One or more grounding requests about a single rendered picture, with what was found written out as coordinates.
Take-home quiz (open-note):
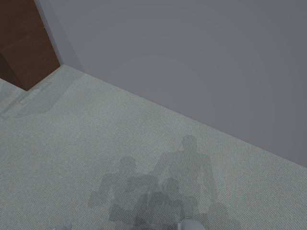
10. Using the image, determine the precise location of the right robot thigh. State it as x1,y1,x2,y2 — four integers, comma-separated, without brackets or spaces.
177,219,206,230

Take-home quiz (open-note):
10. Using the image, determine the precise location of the cupboard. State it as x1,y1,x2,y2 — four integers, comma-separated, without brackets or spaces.
0,0,60,91

